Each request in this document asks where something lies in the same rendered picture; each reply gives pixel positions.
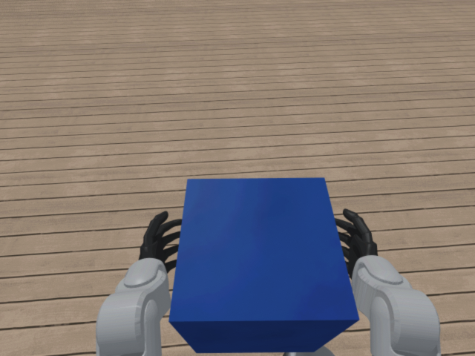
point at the left robot forearm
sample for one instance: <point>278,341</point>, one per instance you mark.
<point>128,322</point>

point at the right robot forearm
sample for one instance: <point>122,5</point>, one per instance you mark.
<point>403,321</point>

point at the carton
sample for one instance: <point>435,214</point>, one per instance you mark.
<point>260,267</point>

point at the robot right hand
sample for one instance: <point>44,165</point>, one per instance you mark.
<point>360,240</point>

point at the robot left hand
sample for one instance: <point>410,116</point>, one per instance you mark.
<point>154,242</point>

